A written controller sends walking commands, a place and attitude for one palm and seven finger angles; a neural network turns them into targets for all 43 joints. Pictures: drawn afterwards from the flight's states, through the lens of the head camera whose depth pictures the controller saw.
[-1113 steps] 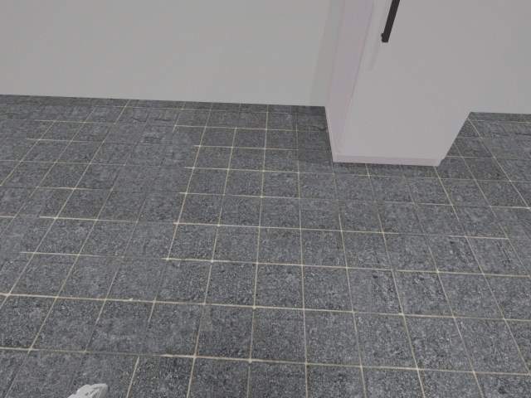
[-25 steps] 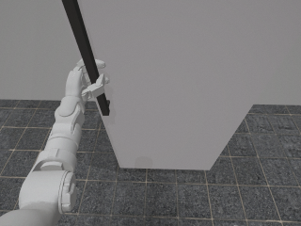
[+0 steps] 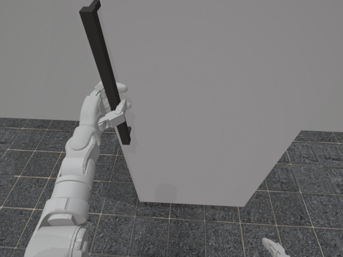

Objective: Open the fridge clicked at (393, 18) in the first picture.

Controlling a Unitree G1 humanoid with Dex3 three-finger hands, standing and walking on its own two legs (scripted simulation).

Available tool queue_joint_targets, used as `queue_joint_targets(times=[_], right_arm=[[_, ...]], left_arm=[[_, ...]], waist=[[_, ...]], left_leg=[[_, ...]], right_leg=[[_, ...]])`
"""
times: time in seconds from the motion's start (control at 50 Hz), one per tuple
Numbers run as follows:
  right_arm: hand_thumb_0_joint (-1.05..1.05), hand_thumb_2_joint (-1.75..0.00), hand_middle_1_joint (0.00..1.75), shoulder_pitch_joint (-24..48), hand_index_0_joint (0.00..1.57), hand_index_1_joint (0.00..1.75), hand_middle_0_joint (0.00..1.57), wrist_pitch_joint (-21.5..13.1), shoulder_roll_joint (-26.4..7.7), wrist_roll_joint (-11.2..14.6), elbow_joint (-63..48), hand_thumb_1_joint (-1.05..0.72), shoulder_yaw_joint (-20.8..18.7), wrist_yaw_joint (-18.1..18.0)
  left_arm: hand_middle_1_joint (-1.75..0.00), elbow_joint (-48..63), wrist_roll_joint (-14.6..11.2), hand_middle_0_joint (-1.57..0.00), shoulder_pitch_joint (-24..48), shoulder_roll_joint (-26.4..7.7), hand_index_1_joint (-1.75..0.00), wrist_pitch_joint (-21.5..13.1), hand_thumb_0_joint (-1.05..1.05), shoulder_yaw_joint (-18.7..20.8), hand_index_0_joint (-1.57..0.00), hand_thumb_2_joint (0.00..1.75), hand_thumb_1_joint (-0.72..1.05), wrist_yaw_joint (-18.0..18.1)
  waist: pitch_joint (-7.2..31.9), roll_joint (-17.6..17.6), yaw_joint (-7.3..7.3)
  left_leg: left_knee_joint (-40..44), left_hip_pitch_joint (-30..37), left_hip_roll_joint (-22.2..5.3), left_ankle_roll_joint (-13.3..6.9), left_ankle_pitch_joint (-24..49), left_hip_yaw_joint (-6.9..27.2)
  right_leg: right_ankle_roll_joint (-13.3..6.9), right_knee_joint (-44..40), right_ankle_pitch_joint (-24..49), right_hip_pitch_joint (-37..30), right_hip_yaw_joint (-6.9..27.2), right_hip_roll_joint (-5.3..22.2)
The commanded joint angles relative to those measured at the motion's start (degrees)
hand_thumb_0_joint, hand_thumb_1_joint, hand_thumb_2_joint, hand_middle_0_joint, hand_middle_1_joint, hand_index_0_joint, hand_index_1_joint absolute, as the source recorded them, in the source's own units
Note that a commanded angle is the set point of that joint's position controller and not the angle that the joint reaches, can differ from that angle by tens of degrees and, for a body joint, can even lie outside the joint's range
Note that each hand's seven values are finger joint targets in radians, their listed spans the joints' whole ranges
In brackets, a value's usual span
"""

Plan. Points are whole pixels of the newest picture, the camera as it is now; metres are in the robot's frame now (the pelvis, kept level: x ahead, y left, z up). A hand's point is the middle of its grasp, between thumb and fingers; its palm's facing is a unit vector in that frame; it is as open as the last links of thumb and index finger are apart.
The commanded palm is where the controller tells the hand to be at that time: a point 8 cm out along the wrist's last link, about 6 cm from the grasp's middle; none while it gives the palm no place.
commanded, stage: pull the door a little, standing still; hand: left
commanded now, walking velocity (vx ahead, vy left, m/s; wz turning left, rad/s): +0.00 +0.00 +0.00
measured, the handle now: (114, 89) +0.46 +0.15 +0.15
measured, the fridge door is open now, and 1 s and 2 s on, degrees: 0 23 59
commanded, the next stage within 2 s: walk backward, drawing the door open in 0.30 s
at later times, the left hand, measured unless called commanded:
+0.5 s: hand (117, 144) +0.32 +0.13 +0.13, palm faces -0.06 -0.99 -0.16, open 6.4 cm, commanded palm +0.29 +0.18 +0.13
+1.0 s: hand (130, 196) +0.21 +0.08 +0.12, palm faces +0.06 -0.99 -0.16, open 6.4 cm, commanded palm +0.18 +0.13 +0.13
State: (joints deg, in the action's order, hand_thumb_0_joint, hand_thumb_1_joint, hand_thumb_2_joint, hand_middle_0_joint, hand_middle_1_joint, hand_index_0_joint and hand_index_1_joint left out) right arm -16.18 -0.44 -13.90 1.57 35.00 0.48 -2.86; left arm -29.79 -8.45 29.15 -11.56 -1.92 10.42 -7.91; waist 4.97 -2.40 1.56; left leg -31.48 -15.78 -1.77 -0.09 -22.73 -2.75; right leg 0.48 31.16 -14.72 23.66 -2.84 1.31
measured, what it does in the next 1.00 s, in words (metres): shifts its weight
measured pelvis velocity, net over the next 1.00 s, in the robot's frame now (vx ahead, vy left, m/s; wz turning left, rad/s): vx -0.07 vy -0.03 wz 0.06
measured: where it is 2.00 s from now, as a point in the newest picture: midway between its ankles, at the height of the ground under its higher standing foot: outside the picture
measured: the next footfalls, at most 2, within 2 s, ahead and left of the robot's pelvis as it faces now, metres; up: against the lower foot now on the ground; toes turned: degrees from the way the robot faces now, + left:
left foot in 1.42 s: -0.19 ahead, -0.02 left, +0.00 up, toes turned +27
right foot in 1.66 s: -0.05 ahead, -0.38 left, +0.00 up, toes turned +37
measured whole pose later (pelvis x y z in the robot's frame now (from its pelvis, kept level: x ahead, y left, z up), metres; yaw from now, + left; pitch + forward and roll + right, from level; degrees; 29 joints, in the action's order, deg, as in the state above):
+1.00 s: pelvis -0.07 -0.03 +0.00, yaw +4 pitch +1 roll +1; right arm -8.7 4.6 -10.5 -0.8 29.7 2.0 -4.8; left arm 11.2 -1.6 -6.5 -8.2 -2.9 -3.7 5.8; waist -0.2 -2.6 2.9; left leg -29.9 -15.1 -0.4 1.9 -16.1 1.2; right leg -1.5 30.5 -9.8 21.9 -6.4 3.1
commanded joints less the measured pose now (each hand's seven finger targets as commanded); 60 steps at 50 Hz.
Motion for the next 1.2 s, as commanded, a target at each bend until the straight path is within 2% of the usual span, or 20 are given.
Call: queue_joint_targets(times=[0.0, 0.08, 0.22, 0.36, 0.38, 0.4, 0.42, 0.44, 0.46, 0.56, 0.66, 0.8, 0.9, 0.96, 1.0, 1.04, 1.08, 1.12, 1.16, 1.18], right_arm=[[0.0, -0.9, 0.3, -0.8, 0.2, 0.3, 0.2, -2.2, -6.8, -0.1, -7.4, -0.9, -2.5, 0.0], [0.0, -0.9, 0.3, 1.0, 0.2, 0.3, 0.2, -2.1, -6.7, 0.1, -8.9, -0.9, -2.1, 0.5], [0.0, -0.9, 0.3, 4.2, 0.2, 0.3, 0.2, -1.8, -6.2, 0.4, -12.5, -0.9, -2.0, 1.3], [0.0, -0.9, 0.3, 7.8, 0.2, 0.3, 0.2, -1.6, -5.2, 0.5, -15.2, -0.9, -1.7, 1.5], [0.0, -0.9, 0.3, 7.8, 0.2, 0.3, 0.2, -1.5, -5.3, 0.5, -14.5, -0.9, -1.7, 1.1], [0.0, -0.9, 0.3, 7.5, 0.2, 0.3, 0.2, -1.9, -5.5, -0.4, -14.6, -0.9, -1.3, -0.8], [0.0, -0.9, 0.3, 6.4, 0.2, 0.3, 0.2, -1.8, -4.7, -1.0, -12.3, -0.9, -1.5, -2.0], [0.0, -0.9, 0.3, 6.6, 0.2, 0.3, 0.2, -1.0, -4.9, -1.5, -11.5, -0.9, -1.7, -2.6], [0.0, -0.9, 0.3, 6.9, 0.2, 0.3, 0.2, -0.3, -4.8, -1.9, -12.0, -0.9, -1.6, -2.6], [0.0, -0.9, 0.3, 9.6, 0.2, 0.3, 0.2, 2.9, -4.5, -2.3, -13.4, -0.9, -1.5, -2.3], [0.0, -0.9, 0.3, 12.0, 0.2, 0.3, 0.2, 4.2, -3.6, -2.6, -15.1, -0.9, -1.1, -1.8], [0.0, -0.9, 0.3, 11.3, 0.2, 0.3, 0.2, 3.7, -2.3, -2.6, -15.6, -0.9, -0.7, -1.6], [0.0, -0.9, 0.3, 10.9, 0.2, 0.3, 0.2, 2.3, -1.3, -2.5, -15.0, -0.9, -0.6, -2.2], [0.0, -0.9, 0.3, 12.0, 0.2, 0.3, 0.2, 1.2, -1.8, -2.4, -14.3, -0.9, -0.4, -2.5], [0.0, -0.9, 0.3, 12.8, 0.2, 0.3, 0.2, 0.5, -2.1, -2.8, -13.5, -0.9, -0.6, -2.6], [0.0, -0.9, 0.3, 14.0, 0.2, 0.3, 0.2, -0.3, -2.0, -3.4, -12.6, -0.9, -1.3, -2.6], [0.0, -0.9, 0.3, 13.6, 0.2, 0.3, 0.2, -1.8, -1.7, -3.4, -11.1, -0.9, -2.0, -2.0], [0.0, -0.9, 0.3, 12.4, 0.2, 0.3, 0.2, -2.8, -1.4, -2.7, -9.8, -0.9, -2.4, -1.3], [0.0, -0.9, 0.3, 10.7, 0.2, 0.3, 0.2, -3.2, -0.2, -1.7, -9.5, -0.9, -3.5, -1.6], [0.0, -0.9, 0.3, 11.5, 0.2, 0.3, 0.2, -3.4, 0.2, -1.9, -9.6, -0.9, -3.6, -2.0]], left_arm=[[-1.4, 14.9, -1.2, -0.45, 15.8, -8.3, -1.4, -3.5, 0.0, 2.6, -0.45, 0.9, 0.9, -0.8], [-1.4, 18.0, -1.8, -0.45, 8.9, -7.7, -1.4, -3.7, 0.0, 2.6, -0.45, 0.9, 0.9, -1.2], [-1.4, 31.0, -2.4, -0.45, -8.2, -7.5, -1.4, -2.3, 0.0, 3.5, -0.45, 0.9, 0.9, -1.3], [-1.4, 51.3, -3.2, -0.45, -28.9, -4.3, -1.4, 2.4, 0.0, 0.4, -0.45, 0.9, 0.9, -0.6], [-1.4, 52.5, -2.7, -0.45, -25.8, -5.5, -1.4, 3.2, 0.0, 0.7, -0.45, 0.9, 0.9, 0.0], [-1.4, 59.8, 4.6, -0.45, -0.8, -17.3, -1.4, -3.1, 0.0, 3.0, -0.45, 0.9, 0.9, 6.3], [-1.4, 54.7, 5.0, -0.45, -4.5, -15.2, -1.4, -4.8, 0.0, 3.3, -0.45, 0.9, 0.9, 9.2], [-1.4, 48.0, 5.4, -0.45, -18.1, -7.4, -1.4, -4.4, 0.0, -2.5, -0.45, 0.9, 0.9, 9.9], [-1.4, 48.1, 5.7, -0.45, -22.2, -4.2, -1.4, -4.3, 0.0, -6.2, -0.45, 0.9, 0.9, 10.1], [-1.4, 53.4, 6.6, -0.45, -22.6, -3.6, -1.4, -5.0, 0.0, -9.0, -0.45, 0.9, 0.9, 11.7], [-1.4, 56.1, 6.9, -0.45, -24.4, -2.5, -1.4, -5.4, 0.0, -10.2, -0.45, 0.9, 0.9, 12.3], [-1.4, 56.6, 7.2, -0.45, -27.6, -2.9, -1.4, -6.7, 0.0, -9.4, -0.45, 0.9, 0.9, 13.0], [-1.4, 57.3, 7.3, -0.45, -28.2, -1.8, -1.4, -7.3, 0.0, -10.7, -0.45, 0.9, 0.9, 13.3], [-1.4, 59.2, 7.2, -0.45, -27.0, -1.2, -1.4, -6.8, 0.0, -12.1, -0.45, 0.9, 0.9, 13.5], [-1.4, 60.0, 7.8, -0.45, -25.9, -1.0, -1.4, -6.6, 0.0, -12.8, -0.45, 0.9, 0.9, 13.3], [-1.4, 59.6, 8.7, -0.45, -28.1, -1.0, -1.4, -6.4, 0.0, -12.9, -0.45, 0.9, 0.9, 13.3], [-1.4, 59.9, 9.4, -0.45, -28.9, 0.0, -1.4, -6.9, 0.0, -14.2, -0.45, 0.9, 0.9, 13.1], [-1.4, 60.5, 9.7, -0.45, -27.7, -0.3, -1.4, -7.1, 0.0, -15.1, -0.45, 0.9, 0.9, 13.0], [-1.4, 62.8, 9.4, -0.45, -25.9, -0.9, -1.4, -7.0, 0.0, -15.4, -0.45, 0.9, 0.9, 13.0], [-1.4, 63.6, 9.9, -0.45, -25.5, -1.5, -1.4, -7.0, 0.0, -14.5, -0.45, 0.9, 0.9, 13.3]], waist=[[21.1, 1.4, -1.69], [19.8, 3.8, -2.86], [19.4, 1.4, -5.21], [13.8, 1.6, -5.0], [12.4, 2.2, -4.05], [9.3, 0.7, 0.23], [8.1, 3.6, 0.74], [9.0, 4.0, 0.5], [10.3, 2.1, 0.25], [13.5, -0.5, 0.53], [11.3, -0.2, 0.15], [13.0, 2.8, 0.38], [13.0, 6.5, 0.81], [9.3, -1.2, 1.1], [5.3, -6.7, 0.9], [1.9, -8.5, 0.19], [3.3, -5.5, -0.23], [6.5, -1.1, 0.89], [11.5, 11.9, 1.3], [10.4, 13.7, 0.23]], left_leg=[[0.3, 2.8, 0.8, 0.1, 43.5, 0.6], [1.3, 1.4, 0.6, -0.1, 41.2, 0.3], [2.2, 1.8, 0.3, 0.4, 43.9, 0.0], [3.3, 2.4, 0.2, 0.4, 39.3, -0.3], [3.4, 2.5, 0.3, 0.4, 37.8, 0.1], [-0.1, 1.0, -0.5, -0.4, 33.6, 1.2], [-0.9, 1.4, -0.2, -0.5, 31.0, 3.1], [-1.8, 3.7, -0.6, -0.4, 34.6, 3.2], [-1.5, 5.1, -1.1, -0.2, 39.0, 3.1], [1.1, 12.0, -4.2, 0.2, 57.6, 5.0], [2.9, 11.1, -4.9, 0.0, 58.2, 4.9], [0.2, 3.7, -1.7, 1.1, 40.9, 4.3], [0.4, 2.6, 0.3, 0.7, 30.0, 4.6], [10.2, 0.4, -3.8, -0.9, 31.6, 11.7], [15.4, -5.8, -9.1, -4.1, 27.2, 19.4], [17.8, -8.4, -14.1, -8.4, 22.0, 27.3], [11.7, -4.4, -12.6, -7.9, 26.0, 24.6], [9.3, -3.3, -5.7, -4.1, 19.7, 17.6], [-2.4, -1.0, 3.2, -0.1, 7.2, 3.5], [-13.8, -1.9, 4.2, 0.7, 1.8, 0.2]], right_leg=[[-2.5, 2.7, 38.4, -20.3, 0.0, -0.6], [-2.7, 2.4, 38.0, -22.4, 0.0, -0.4], [-3.1, 2.4, 39.3, -25.7, -0.1, 0.1], [-2.4, 0.9, 37.1, -23.8, -0.5, 0.0], [-2.4, 0.5, 35.7, -22.5, -0.7, -0.2], [-2.6, -2.2, 39.1, -22.0, 4.5, 3.9], [-3.3, -2.8, 38.6, -20.2, 4.3, 5.8], [-3.8, -1.6, 40.0, -18.7, 3.5, 6.4], [-3.6, -0.3, 41.4, -18.5, 2.9, 6.4], [-1.3, 2.6, 34.3, -15.4, 0.5, 3.1], [-0.7, 2.0, 29.2, -14.3, 0.0, 1.6], [-2.7, -0.2, 40.5, -19.1, 1.2, 5.3], [-2.8, -3.1, 31.6, -16.8, 0.2, 6.0], [0.3, 0.7, 16.0, -13.8, -1.8, 0.3], [1.2, 7.2, 3.7, -11.9, 0.4, -1.4], [0.6, 11.0, -6.6, -9.1, 4.3, -1.1], [-0.2, 1.0, -2.6, -10.9, 6.1, -0.8], [-0.2, -7.1, 8.9, -16.3, 4.7, -0.6], [-3.5, -15.4, -1.9, -14.0, 6.9, 7.8], [-5.9, -18.5, -7.9, -9.5, 7.4, 11.6]])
